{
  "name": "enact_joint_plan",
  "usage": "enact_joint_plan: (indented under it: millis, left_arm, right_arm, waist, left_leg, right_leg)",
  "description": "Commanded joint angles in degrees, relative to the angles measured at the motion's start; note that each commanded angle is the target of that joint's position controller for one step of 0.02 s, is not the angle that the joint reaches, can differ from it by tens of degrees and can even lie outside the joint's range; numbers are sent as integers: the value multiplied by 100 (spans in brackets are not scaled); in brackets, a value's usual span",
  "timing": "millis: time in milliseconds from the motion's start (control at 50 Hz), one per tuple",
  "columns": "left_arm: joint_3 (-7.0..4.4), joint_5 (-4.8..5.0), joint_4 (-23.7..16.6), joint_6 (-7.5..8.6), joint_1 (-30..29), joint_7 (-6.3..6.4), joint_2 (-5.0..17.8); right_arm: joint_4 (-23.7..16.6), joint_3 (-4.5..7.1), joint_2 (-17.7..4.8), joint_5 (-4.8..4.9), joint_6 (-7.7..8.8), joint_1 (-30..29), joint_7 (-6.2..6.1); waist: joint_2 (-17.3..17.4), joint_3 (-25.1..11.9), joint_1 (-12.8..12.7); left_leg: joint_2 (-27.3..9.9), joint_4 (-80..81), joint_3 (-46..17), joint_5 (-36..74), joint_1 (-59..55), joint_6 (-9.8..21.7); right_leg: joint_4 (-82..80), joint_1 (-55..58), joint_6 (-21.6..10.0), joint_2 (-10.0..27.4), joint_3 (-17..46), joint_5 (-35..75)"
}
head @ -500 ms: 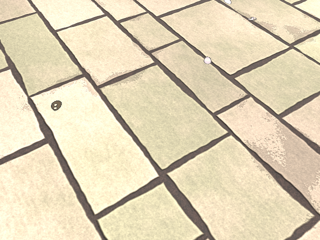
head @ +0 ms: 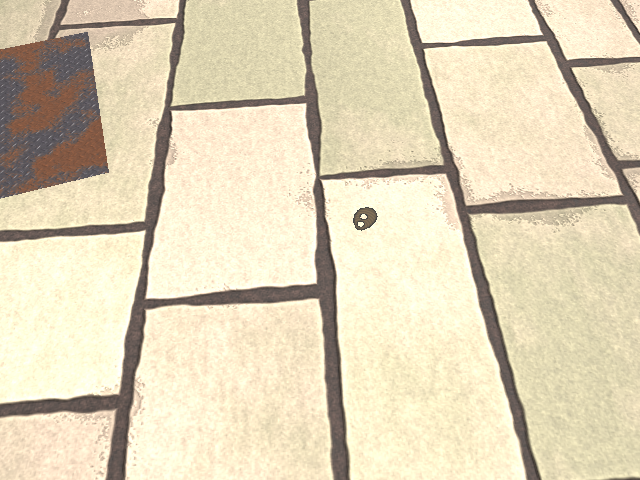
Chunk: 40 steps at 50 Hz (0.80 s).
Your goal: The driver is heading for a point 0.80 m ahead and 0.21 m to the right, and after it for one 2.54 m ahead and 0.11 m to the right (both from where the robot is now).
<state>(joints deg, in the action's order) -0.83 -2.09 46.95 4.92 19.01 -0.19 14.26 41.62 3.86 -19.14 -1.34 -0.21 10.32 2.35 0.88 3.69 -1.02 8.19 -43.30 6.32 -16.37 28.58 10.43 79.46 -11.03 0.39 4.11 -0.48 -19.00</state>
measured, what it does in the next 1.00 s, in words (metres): walks ahead, turning right: right foot, then left foot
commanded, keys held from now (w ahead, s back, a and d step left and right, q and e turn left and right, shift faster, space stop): w+e+shift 0.66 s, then q+shift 0.34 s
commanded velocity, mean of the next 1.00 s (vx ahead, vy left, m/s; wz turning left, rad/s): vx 0.83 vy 0.00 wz -0.22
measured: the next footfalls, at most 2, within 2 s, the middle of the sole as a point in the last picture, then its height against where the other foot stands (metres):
right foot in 0.38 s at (387, 412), level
left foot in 0.80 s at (355, 235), level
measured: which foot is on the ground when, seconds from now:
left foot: down 0.00-0.36, up 0.38-0.78, down 0.80-1.00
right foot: up 0.00-0.36, down 0.38-0.82, up 0.84-1.00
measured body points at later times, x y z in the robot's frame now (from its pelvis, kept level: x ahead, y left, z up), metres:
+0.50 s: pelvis +0.48 -0.04 +0.02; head +0.50 -0.03 +0.47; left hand +0.54 +0.25 -0.11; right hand +0.58 -0.31 -0.08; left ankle +0.34 +0.10 -0.56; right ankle +0.53 -0.07 -0.70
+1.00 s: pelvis +0.90 -0.06 +0.04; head +0.96 -0.08 +0.48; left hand +1.13 +0.16 -0.07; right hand +0.85 -0.33 -0.09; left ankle +1.00 +0.00 -0.70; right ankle +0.84 -0.16 -0.61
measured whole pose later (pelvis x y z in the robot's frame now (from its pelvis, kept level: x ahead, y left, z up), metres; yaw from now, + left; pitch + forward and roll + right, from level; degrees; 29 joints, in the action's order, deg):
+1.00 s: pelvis +0.90 -0.06 +0.04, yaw -15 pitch +1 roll +1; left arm -1.5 -2.7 43.6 2.2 6.5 0.3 17.2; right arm 48.0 1.9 -16.3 -0.4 3.9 19.2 0.1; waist -0.4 6.9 2.6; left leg 6.0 -22.8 -3.1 -3.9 19.9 3.5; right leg 68.8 -30.9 1.1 -2.5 3.3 -23.8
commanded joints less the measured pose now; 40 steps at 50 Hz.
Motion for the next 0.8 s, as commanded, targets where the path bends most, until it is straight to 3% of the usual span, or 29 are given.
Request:
enact_joint_plan:
  millis: [20,40,60,100,120,160,180,220,280,320,340,360,380,400,420,440,460,480,520,560,620,660,720,740,760,780,800]
  left_arm:
    - [-60,-46,-967,252,-556,-1,759]
    - [-22,-120,-814,102,-178,-31,683]
    - [1,-148,-727,-37,-41,-68,615]
    - [40,-91,-862,-208,-448,-133,526]
    - [64,-26,-990,-231,-842,-152,493]
    - [69,88,-1098,-199,-1433,-188,495]
    - [79,135,-1087,-175,-1553,-227,440]
    - [111,196,-1129,-124,-1814,-305,329]
    - [41,217,-947,-83,-1664,-333,521]
    - [-52,172,-719,-130,-1166,-312,790]
    - [-137,165,-483,-165,-375,-281,997]
    - [-248,182,-104,-200,791,-240,1207]
    - [-393,176,243,-225,2096,-169,1386]
    - [-447,172,454,-304,2232,-91,1491]
    - [-540,37,199,-339,1264,-74,1835]
    - [-553,81,-91,-329,876,-88,1525]
    - [-497,129,-44,-315,706,-71,1205]
    - [-456,129,24,-288,580,-66,1021]
    - [-380,151,73,-147,451,2,960]
    - [-406,174,18,-11,393,-39,1096]
    - [-479,226,-9,32,518,-44,1149]
    - [-545,285,37,20,762,-84,1235]
    - [-489,294,378,19,1346,-25,1033]
    - [-477,256,455,48,1420,24,1059]
    - [-502,186,472,71,1356,68,1209]
    - [-549,154,431,78,1064,101,1402]
    - [-542,154,329,85,681,127,1361]
  right_arm:
    - [49,327,-967,-15,137,1038,-212]
    - [-2,200,-673,-24,228,738,-247]
    - [6,96,-441,-3,334,678,-235]
    - [143,73,-474,36,537,810,-151]
    - [208,82,-508,50,602,949,-109]
    - [307,35,-375,92,707,1187,-40]
    - [341,15,-352,121,752,1273,-35]
    - [479,-3,-432,131,840,1511,-90]
    - [572,-12,-605,57,855,1462,-222]
    - [545,38,-818,-63,750,1322,-388]
    - [511,71,-899,-169,642,1163,-465]
    - [416,109,-991,-251,535,858,-519]
    - [300,158,-1119,-237,449,282,-548]
    - [157,-80,-248,-298,564,26,-419]
    - [-343,-231,226,39,678,694,-293]
    - [-441,-330,-130,-73,821,504,-287]
    - [-443,-321,-363,-117,887,178,-233]
    - [-460,-347,-353,-176,883,65,-224]
    - [-566,-433,-190,-356,606,38,-186]
    - [-765,-510,-119,-355,418,-249,-151]
    - [-1159,-609,9,-162,445,-1288,-84]
    - [-1241,-627,75,-76,466,-1567,-83]
    - [-1138,-617,152,-163,601,-1574,-125]
    - [-1063,-567,68,-210,655,-1378,-170]
    - [-886,-472,-130,-216,702,-891,-219]
    - [-591,-374,-325,-186,766,1,-256]
    - [-228,-288,-544,-162,822,1050,-297]
  waist:
    - [-619,-511,229]
    - [-598,-355,-80]
    - [-536,-258,-198]
    - [-293,143,-170]
    - [-138,350,-21]
    - [-174,598,239]
    - [-171,534,330]
    - [-88,456,445]
    - [180,118,275]
    - [580,-395,-75]
    - [675,-778,-515]
    - [700,-1199,-1071]
    - [488,-1370,-1875]
    - [-715,-1078,-1482]
    - [-2243,-1661,-379]
    - [-819,-1662,-538]
    - [157,-1032,-340]
    - [640,-474,-56]
    - [619,8,331]
    - [322,249,375]
    - [-64,425,-44]
    - [-267,184,-361]
    - [-252,-35,-714]
    - [-405,-195,-660]
    - [-585,-484,-421]
    - [-668,-864,112]
    - [-696,-1266,679]
  left_leg:
    - [-1867,2932,-3679,-654,-2753,900]
    - [-1655,3027,-3170,-503,-2048,806]
    - [-1507,3183,-2840,-424,-1542,756]
    - [-1318,3596,-2177,101,-1065,633]
    - [-1253,3845,-1918,401,-1030,528]
    - [-1003,3980,-1249,1588,-1272,135]
    - [-922,4014,-943,2223,-1458,-93]
    - [-1132,4291,-576,3425,-1951,-306]
    - [-1336,4005,-62,5820,-3172,-672]
    - [-1554,3094,102,7910,-3853,-891]
    - [-1676,2028,158,8732,-3937,-965]
    - [-1725,532,173,9044,-3734,-996]
    - [-1503,-1884,282,8164,-2896,-984]
    - [-649,-4247,2,1501,-692,-866]
    - [24,-5955,-796,-1395,1930,-1210]
    - [-405,-5455,-1451,-672,2214,-977]
    - [-752,-4732,-1503,-105,1960,-885]
    - [-971,-4104,-1343,18,1579,-890]
    - [-1249,-3429,-1229,-143,1070,-1105]
    - [-1426,-2352,-927,-67,685,-1268]
    - [-1384,-398,-628,1390,155,-1410]
    - [-1146,446,-519,2200,-129,-1356]
    - [-791,1466,-205,2828,-247,-1001]
    - [-611,1727,-181,2809,-453,-879]
    - [-430,1818,-196,2606,-847,-766]
    - [-451,2011,-264,2776,-1588,-659]
    - [-885,2068,-541,3360,-2561,-536]
  right_leg:
    - [221,-3189,-77,319,457,197]
    - [-64,-2761,-44,450,438,192]
    - [-368,-2521,-8,560,398,125]
    - [-1089,-2674,11,665,114,528]
    - [-1546,-2857,-17,691,-13,980]
    - [-2610,-2903,-179,609,-215,1939]
    - [-3103,-2739,-276,462,-379,2426]
    - [-3836,-2403,-506,178,-541,3083]
    - [-4432,-2011,-737,-451,-765,3224]
    - [-4416,-1453,-809,-924,-982,2621]
    - [-4309,-778,-886,-1172,-1031,2178]
    - [-4278,163,-1007,-1262,-926,1808]
    - [-4824,1239,-1370,-953,-421,1512]
    - [-4012,2303,-1561,-397,355,1116]
    - [-5192,3594,-2885,868,4053,173]
    - [-6365,3278,-2827,1083,4949,-722]
    - [-6644,2289,-2508,975,4434,-1081]
    - [-6783,1210,-2228,731,3891,-622]
    - [-6899,-168,-2027,164,3025,-80]
    - [-7121,-1132,-2003,-215,2466,296]
    - [-7268,-1492,-1739,-549,2085,1326]
    - [-7080,-933,-1502,-557,2083,2344]
    - [-6541,538,-1111,-433,1616,4642]
    - [-6213,1006,-939,-378,1607,5280]
    - [-5646,1383,-776,-295,1594,5903]
    - [-4668,1490,-620,-301,1430,6159]
    - [-3473,1120,-477,-485,1239,5465]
